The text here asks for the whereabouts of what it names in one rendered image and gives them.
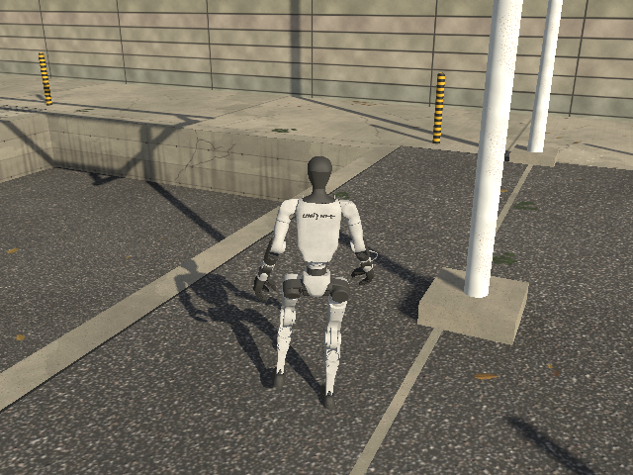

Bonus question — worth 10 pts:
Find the humanoid robot torso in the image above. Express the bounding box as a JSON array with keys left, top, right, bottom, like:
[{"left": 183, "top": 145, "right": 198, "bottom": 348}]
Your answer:
[{"left": 295, "top": 194, "right": 341, "bottom": 297}]

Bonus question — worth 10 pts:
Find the left robot forearm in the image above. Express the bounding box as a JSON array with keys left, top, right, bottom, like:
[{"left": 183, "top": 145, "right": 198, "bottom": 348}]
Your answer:
[{"left": 257, "top": 238, "right": 279, "bottom": 281}]

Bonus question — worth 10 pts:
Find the robot left foot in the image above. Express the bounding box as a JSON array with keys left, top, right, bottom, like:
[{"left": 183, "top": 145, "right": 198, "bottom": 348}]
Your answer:
[{"left": 272, "top": 367, "right": 286, "bottom": 387}]

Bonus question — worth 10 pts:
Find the right robot forearm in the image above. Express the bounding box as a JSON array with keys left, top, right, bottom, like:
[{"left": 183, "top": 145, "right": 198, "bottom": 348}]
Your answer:
[{"left": 355, "top": 238, "right": 373, "bottom": 272}]

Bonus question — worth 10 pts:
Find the robot left upper arm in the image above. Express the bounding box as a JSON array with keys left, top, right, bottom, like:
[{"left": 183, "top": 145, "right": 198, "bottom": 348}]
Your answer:
[{"left": 270, "top": 199, "right": 299, "bottom": 254}]

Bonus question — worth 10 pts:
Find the left robot hand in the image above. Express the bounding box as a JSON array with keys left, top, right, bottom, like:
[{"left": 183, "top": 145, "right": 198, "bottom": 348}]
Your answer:
[{"left": 253, "top": 276, "right": 276, "bottom": 302}]

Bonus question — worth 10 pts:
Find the robot right upper arm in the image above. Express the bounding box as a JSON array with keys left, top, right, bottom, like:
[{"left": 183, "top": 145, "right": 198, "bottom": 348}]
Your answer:
[{"left": 339, "top": 200, "right": 366, "bottom": 252}]

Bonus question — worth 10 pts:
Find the right robot hand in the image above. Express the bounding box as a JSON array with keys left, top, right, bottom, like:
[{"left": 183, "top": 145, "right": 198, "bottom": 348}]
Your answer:
[{"left": 351, "top": 267, "right": 374, "bottom": 285}]

